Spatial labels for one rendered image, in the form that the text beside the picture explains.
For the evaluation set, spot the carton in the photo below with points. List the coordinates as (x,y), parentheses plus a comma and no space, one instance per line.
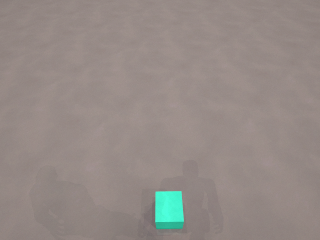
(169,210)

